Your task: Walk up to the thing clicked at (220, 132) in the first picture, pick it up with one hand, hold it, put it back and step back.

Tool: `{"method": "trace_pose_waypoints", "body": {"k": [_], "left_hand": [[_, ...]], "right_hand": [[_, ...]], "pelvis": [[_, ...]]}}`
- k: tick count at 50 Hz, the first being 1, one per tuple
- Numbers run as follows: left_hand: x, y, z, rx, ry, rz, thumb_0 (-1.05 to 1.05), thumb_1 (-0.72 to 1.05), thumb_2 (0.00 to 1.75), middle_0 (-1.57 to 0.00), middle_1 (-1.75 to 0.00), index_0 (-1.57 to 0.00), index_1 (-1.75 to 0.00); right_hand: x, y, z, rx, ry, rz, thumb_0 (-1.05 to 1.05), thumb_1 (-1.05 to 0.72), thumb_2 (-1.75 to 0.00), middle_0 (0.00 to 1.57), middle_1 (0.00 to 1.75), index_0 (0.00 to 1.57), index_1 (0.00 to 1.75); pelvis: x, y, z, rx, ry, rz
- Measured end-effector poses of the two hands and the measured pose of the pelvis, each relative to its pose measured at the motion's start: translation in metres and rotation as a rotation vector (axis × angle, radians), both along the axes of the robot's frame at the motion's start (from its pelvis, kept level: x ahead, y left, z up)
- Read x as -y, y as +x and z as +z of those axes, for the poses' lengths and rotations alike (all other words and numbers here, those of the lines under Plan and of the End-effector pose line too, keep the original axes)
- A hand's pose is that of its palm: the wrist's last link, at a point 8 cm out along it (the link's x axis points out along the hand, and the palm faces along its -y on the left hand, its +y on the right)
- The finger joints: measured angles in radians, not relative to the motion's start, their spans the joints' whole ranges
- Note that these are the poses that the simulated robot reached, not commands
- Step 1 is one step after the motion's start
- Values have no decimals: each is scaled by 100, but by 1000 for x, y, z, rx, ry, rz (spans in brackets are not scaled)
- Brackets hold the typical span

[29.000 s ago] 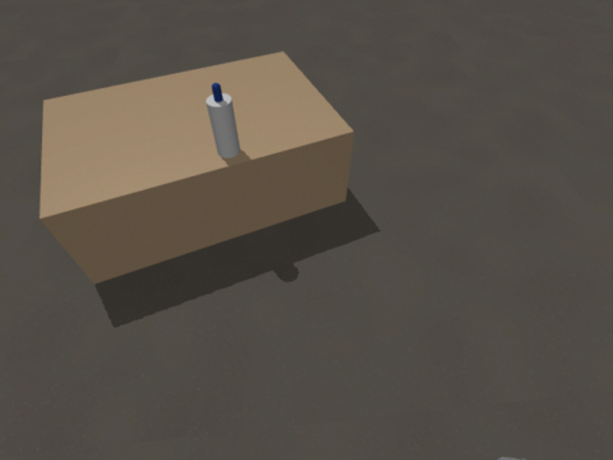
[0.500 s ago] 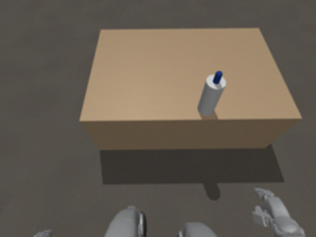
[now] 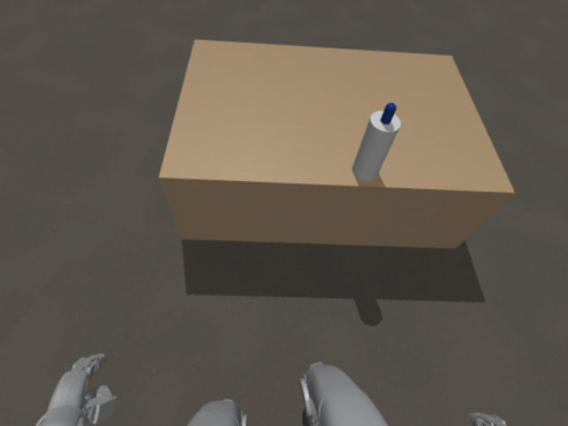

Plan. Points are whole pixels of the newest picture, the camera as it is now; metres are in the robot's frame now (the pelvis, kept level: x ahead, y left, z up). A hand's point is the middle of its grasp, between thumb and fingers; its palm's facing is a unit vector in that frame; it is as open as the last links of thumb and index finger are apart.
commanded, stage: step back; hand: right
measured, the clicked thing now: (377, 141) +0.80 -0.32 -0.24
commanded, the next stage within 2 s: stand in 1.62 s
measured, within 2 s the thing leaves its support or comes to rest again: neither
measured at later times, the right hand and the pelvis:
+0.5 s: hand out of the picture -0.08 -0.31 -0.14, palm faces +0.07 +0.93 -0.37, open 7.3 cm; pelvis -0.17 -0.03 +0.01, yaw -7 degrees
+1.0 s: hand out of the picture -0.16 -0.30 -0.14, palm faces -0.01 +0.92 -0.38, open 7.3 cm; pelvis -0.26 -0.03 +0.00, yaw -1 degrees
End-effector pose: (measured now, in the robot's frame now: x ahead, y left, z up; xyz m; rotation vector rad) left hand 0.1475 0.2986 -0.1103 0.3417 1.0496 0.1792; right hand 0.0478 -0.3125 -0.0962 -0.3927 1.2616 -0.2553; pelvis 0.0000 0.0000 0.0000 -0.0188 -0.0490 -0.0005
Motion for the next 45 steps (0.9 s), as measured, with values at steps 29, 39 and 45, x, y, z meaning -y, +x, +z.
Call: {"method": "trace_pose_waypoints", "body": {"k": [29, 39, 45], "left_hand": [[14, -253, 28, -141, 99, 3, 1, 90, 90, -20, -30, -21, -30], [15, -280, 1, -41, -12, 45, 0, 90, 90, -20, -30, -20, -30], [27, -313, -3, -82, -47, 48, 0, 90, 90, -20, -30, -20, -30]], "right_hand": [[34, -184, -17, 61, 42, -32, 1, -91, -90, 20, 30, 21, 30], [8, -244, -9, 17, 36, 14, 1, -91, -90, 20, 30, 21, 30], [17, -232, -1, 106, 36, 31, 1, -90, -90, 20, 30, 21, 30]], "pelvis": [[26, -193, 6, -45, 54, -72], [21, -237, 1, -2, 38, 2], [29, -248, 3, -6, 21, -23]]}}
